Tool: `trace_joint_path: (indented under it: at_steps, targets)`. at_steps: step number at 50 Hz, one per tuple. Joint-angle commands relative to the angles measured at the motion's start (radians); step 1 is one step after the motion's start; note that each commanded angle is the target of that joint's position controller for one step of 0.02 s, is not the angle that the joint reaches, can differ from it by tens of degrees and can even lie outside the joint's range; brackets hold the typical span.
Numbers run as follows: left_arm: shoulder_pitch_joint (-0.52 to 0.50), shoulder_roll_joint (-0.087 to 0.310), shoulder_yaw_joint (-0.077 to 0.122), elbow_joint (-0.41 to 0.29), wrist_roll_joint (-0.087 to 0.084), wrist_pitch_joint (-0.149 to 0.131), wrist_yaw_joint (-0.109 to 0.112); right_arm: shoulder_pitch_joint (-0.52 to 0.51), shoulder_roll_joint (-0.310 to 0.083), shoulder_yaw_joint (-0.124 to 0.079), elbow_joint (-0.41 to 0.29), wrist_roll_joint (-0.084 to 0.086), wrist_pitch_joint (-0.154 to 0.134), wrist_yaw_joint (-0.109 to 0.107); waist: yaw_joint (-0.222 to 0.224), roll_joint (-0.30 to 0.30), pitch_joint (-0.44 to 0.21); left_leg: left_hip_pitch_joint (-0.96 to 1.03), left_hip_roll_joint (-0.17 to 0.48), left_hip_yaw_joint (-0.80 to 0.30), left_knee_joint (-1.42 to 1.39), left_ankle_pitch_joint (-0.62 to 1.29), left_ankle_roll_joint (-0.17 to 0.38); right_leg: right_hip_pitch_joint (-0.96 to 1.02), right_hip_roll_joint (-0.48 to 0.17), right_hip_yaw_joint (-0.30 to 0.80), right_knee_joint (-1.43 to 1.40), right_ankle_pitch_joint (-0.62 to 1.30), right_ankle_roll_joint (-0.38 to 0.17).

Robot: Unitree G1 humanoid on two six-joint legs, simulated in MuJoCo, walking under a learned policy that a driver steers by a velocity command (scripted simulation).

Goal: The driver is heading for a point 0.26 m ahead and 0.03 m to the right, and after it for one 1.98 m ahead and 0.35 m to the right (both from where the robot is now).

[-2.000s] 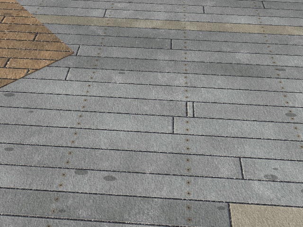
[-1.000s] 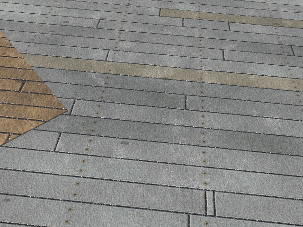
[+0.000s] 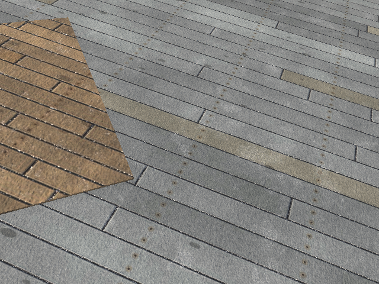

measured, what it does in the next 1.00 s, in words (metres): walks ahead: right foot, then left foot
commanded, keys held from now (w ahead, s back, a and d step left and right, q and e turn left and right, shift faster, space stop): w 1.00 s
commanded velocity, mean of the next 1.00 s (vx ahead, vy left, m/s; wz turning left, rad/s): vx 0.48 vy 0.00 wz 0.07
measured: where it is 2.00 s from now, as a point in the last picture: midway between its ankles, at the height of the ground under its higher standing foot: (171, 156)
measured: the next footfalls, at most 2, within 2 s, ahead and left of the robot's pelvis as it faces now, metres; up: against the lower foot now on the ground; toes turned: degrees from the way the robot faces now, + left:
right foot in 0.24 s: +0.28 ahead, -0.17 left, +0.00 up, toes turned +0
left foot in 0.74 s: +0.61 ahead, +0.07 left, +0.00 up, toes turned +4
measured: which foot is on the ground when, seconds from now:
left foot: down 0.00-0.26, up 0.28-0.72, down 0.74-1.00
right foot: up 0.00-0.22, down 0.24-0.76, up 0.78-1.00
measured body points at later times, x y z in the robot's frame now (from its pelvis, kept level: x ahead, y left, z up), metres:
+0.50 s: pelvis +0.27 -0.07 -0.01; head +0.30 -0.08 +0.44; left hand +0.29 +0.19 -0.15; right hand +0.42 -0.34 -0.13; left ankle +0.36 +0.09 -0.69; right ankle +0.24 -0.17 -0.76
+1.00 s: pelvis +0.57 -0.01 -0.01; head +0.60 -0.01 +0.44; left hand +0.70 +0.26 -0.13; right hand +0.63 -0.29 -0.14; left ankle +0.57 +0.07 -0.76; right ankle +0.67 -0.19 -0.69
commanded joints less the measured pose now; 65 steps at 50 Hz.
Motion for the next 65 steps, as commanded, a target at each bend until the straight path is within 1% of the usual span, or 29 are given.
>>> trace_joint_path:
  at_steps: [1, 7, 9, 11, 12, 13, 14, 15, 17, 19, 22, 27, 32, 35, 36, 37, 38, 39, 40, 41, 43, 47, 53, 58, 61, 62, 63, 64, 65]
  targets:
    - [-0.216, 0.01, -0.018, -0.102, -0.005, -0.032, -0.015, 0.065, -0.178, -0.043, -0.02, 0.003, -0.006, -0.006, -0.049, 0.2, 0.147, 0.076, 0.193, -0.16, -0.097, -0.048, 0.115, -0.175, -0.009, -0.017, -0.108, 0.007, 0.012]
    - [-0.262, 0.018, -0.041, -0.137, -0.012, -0.062, -0.047, 0.08, -0.203, -0.059, -0.004, 0.017, 0.007, 0.0, -0.069, 0.196, 0.184, 0.115, 0.228, -0.147, -0.023, 0.158, 0.134, -0.108, 0.003, -0.064, -0.235, -0.092, -0.032]
    - [-0.188, 0.047, -0.034, -0.125, -0.012, -0.067, -0.052, 0.039, -0.22, -0.065, -0.013, 0.02, 0.012, 0.002, -0.017, 0.218, 0.154, 0.09, 0.238, -0.133, 0.018, 0.348, 0.116, 0.035, 0.027, -0.081, -0.258, -0.109, -0.067]
    - [0.042, 0.109, -0.002, -0.06, -0.006, -0.066, -0.04, -0.018, -0.218, -0.064, -0.032, 0.016, 0.013, 0.002, 0.107, 0.199, 0.004, 0.041, 0.169, -0.052, 0.251, 0.738, 0.074, 0.367, 0.075, -0.112, -0.283, -0.077, -0.124]
    - [0.246, 0.153, 0.012, -0.017, 0.004, -0.063, -0.031, -0.043, -0.204, -0.055, -0.053, 0.005, 0.01, 0.005, 0.196, 0.148, -0.149, -0.137, 0.129, -0.026, 0.497, 0.635, 0.044, 0.691, -0.038, 0.009, -0.234, -0.097, -0.182]
    - [0.403, 0.243, 0.036, 0.016, 0.014, -0.052, -0.026, 0.045, -0.091, -0.025, -0.071, -0.006, -0.01, 0.013, 0.186, -0.141, -0.324, -0.529, -0.039, 0.041, 0.901, 0.131, -0.036, 1.088, -0.306, 0.443, -0.266, -0.277, -0.321]
    - [0.403, 0.168, 0.009, 0.036, 0.01, -0.053, -0.034, 0.037, -0.104, -0.024, -0.063, 0.024, -0.036, 0.013, 0.185, -0.251, -0.346, -0.666, -0.091, -0.069, 1.077, -0.329, -0.03, 1.076, -0.375, 0.721, -0.443, -0.41, -0.351]
    - [0.31, 0.108, -0.01, 0.027, 0.001, -0.052, -0.032, -0.058, -0.187, -0.046, -0.086, 0.051, -0.05, 0.017, 0.17, -0.176, -0.158, -0.758, -0.02, -0.063, 1.142, -0.278, -0.012, 0.933, -0.337, 0.584, -0.461, -0.438, -0.303]
    - [0.175, 0.048, -0.031, -0.002, 0.014, -0.046, -0.031, -0.167, -0.191, -0.05, -0.104, 0.034, -0.057, 0.017, 0.114, -0.027, 0.007, -0.699, 0.074, 0.013, 1.051, -0.117, 0.0, 0.636, -0.255, 0.344, -0.506, -0.25, -0.264]
    - [0.145, 0.021, -0.042, 0.001, 0.029, -0.049, -0.034, -0.148, -0.153, -0.054, -0.099, 0.021, -0.039, 0.018, 0.062, -0.062, 0.035, -0.603, 0.113, 0.023, 0.976, -0.058, -0.002, 0.502, -0.197, 0.227, -0.555, -0.133, -0.256]
    - [0.175, 0.047, -0.04, 0.025, 0.018, -0.055, -0.025, -0.188, -0.12, -0.049, -0.122, 0.012, -0.022, 0.018, 0.044, -0.055, 0.081, -0.634, 0.128, 0.055, 0.87, -0.004, -0.03, 0.438, -0.185, 0.136, -0.601, 0.018, -0.275]
    - [0.249, 0.08, -0.038, 0.045, 0.007, -0.045, -0.005, -0.419, -0.087, -0.027, -0.194, 0.006, -0.036, 0.039, 0.101, -0.029, 0.116, -0.588, 0.078, 0.125, 0.477, 0.298, -0.043, 0.419, -0.117, 0.003, -0.619, 0.107, -0.231]
    - [0.359, 0.104, -0.032, 0.087, -0.007, -0.023, 0.003, -0.562, -0.11, -0.022, -0.255, 0.019, -0.042, 0.069, 0.133, -0.023, 0.133, -0.613, 0.04, 0.117, 0.316, 0.301, -0.012, 0.618, -0.198, 0.027, -0.565, 0.119, -0.219]
    - [0.342, 0.132, -0.023, 0.084, -0.002, -0.004, 0.008, -0.491, -0.168, -0.042, -0.251, 0.017, -0.043, 0.077, 0.067, -0.058, 0.06, -0.482, -0.01, 0.146, 0.298, 0.172, 0.03, 0.713, -0.218, 0.02, -0.418, 0.414, -0.189]
    - [0.323, 0.128, -0.025, 0.079, 0.001, 0.005, 0.008, -0.361, -0.203, -0.062, -0.215, 0.017, -0.042, 0.073, -0.007, -0.06, -0.02, -0.304, -0.04, 0.175, 0.28, 0.176, 0.059, 0.691, -0.184, -0.012, -0.258, 0.547, -0.167]
    - [0.321, 0.104, -0.038, 0.064, 0.012, 0.007, 0.01, -0.184, -0.254, -0.083, -0.17, 0.01, -0.039, 0.064, -0.079, -0.037, -0.144, -0.013, 0.023, 0.113, 0.319, 0.215, 0.104, 0.541, -0.137, -0.04, -0.022, 0.445, -0.137]
    - [0.45, -0.02, -0.076, 0.045, 0.015, -0.01, 0.0, -0.06, -0.362, -0.108, -0.145, -0.014, -0.037, 0.06, -0.047, 0.181, -0.326, 0.421, 0.301, -0.337, 0.301, 0.075, 0.271, 0.123, 0.017, -0.082, 0.403, 0.024, -0.069]
    - [0.443, -0.011, -0.08, 0.067, 0.009, -0.034, -0.009, -0.037, -0.292, -0.087, -0.136, 0.002, -0.033, 0.062, -0.055, 0.262, -0.415, 0.485, 0.379, -0.63, 0.138, 0.002, 0.313, -0.026, 0.088, 0.053, 0.564, -0.588, -0.067]
    - [0.339, 0.093, -0.051, 0.034, -0.021, -0.051, -0.015, -0.114, -0.237, -0.066, -0.143, 0.008, -0.033, 0.06, -0.052, 0.207, -0.254, 0.372, 0.338, -0.501, 0.115, -0.037, 0.252, -0.122, 0.021, 0.081, 0.63, -0.567, -0.087]
    - [0.258, 0.098, -0.051, 0.01, -0.03, -0.059, -0.014, -0.202, -0.211, -0.057, -0.162, 0.006, -0.032, 0.056, -0.027, 0.139, -0.13, 0.206, 0.299, -0.358, 0.092, 0.028, 0.218, -0.13, -0.032, 0.049, 0.595, -0.48, -0.095]
    - [0.236, 0.077, -0.042, 0.011, -0.006, -0.045, -0.006, -0.301, -0.161, -0.041, -0.169, -0.009, -0.04, 0.061, 0.045, 0.085, -0.01, -0.051, 0.225, -0.185, 0.019, 0.161, 0.182, -0.034, -0.102, 0.035, 0.463, -0.366, -0.088]
    - [0.246, 0.015, -0.05, 0.012, 0.007, -0.003, 0.001, -0.302, -0.185, -0.048, -0.143, -0.003, -0.058, 0.062, 0.093, 0.091, 0.038, -0.185, 0.194, -0.071, -0.083, 0.215, 0.202, 0.007, -0.126, 0.021, 0.332, -0.263, -0.053]
    - [0.029, 0.0, -0.057, -0.05, 0.016, -0.016, -0.011, -0.214, -0.22, -0.055, -0.091, 0.006, -0.047, 0.036, 0.034, 0.078, 0.093, -0.161, 0.143, 0.063, -0.109, 0.215, 0.156, -0.008, -0.087, -0.021, -0.048, 0.067, -0.025]
    - [-0.088, 0.017, -0.061, -0.096, 0.004, -0.025, -0.033, -0.135, -0.238, -0.063, -0.037, 0.02, -0.029, 0.03, 0.002, 0.084, 0.122, -0.011, 0.208, 0.051, -0.051, 0.197, 0.14, -0.026, -0.06, -0.02, -0.181, 0.026, -0.052]
    - [-0.034, 0.055, -0.048, -0.094, 0.003, -0.035, -0.043, -0.155, -0.254, -0.07, -0.029, 0.022, -0.011, 0.024, 0.051, 0.109, 0.088, 0.065, 0.237, 0.042, 0.045, 0.361, 0.111, 0.062, -0.03, -0.042, -0.218, -0.09, -0.094]
    - [0.059, 0.078, -0.033, -0.068, 0.006, -0.037, -0.041, -0.177, -0.253, -0.068, -0.032, 0.022, -0.004, 0.022, 0.106, 0.111, 0.035, 0.058, 0.207, 0.072, 0.155, 0.526, 0.09, 0.195, 0.004, -0.076, -0.241, -0.101, -0.115]
    - [0.229, 0.13, -0.006, -0.014, 0.009, -0.037, -0.033, -0.171, -0.222, -0.056, -0.036, 0.015, 0.001, 0.019, 0.172, 0.085, -0.075, -0.015, 0.148, 0.117, 0.361, 0.57, 0.06, 0.433, 0.005, -0.073, -0.227, -0.088, -0.145]
    - [0.397, 0.214, 0.014, 0.016, 0.016, -0.032, -0.023, -0.136, -0.167, -0.031, -0.061, -0.011, 0.001, 0.017, 0.207, -0.079, -0.229, -0.223, 0.071, 0.17, 0.709, 0.243, 0.018, 0.721, -0.205, 0.188, -0.217, -0.085, -0.211]
    - [0.413, 0.251, 0.018, 0.032, 0.016, -0.028, -0.033, -0.014, -0.064, -0.006, -0.061, 0.004, -0.024, 0.029, 0.13, -0.333, -0.315, -0.599, -0.108, 0.094, 0.99, -0.357, -0.033, 0.982, -0.362, 0.669, -0.385, -0.329, -0.366]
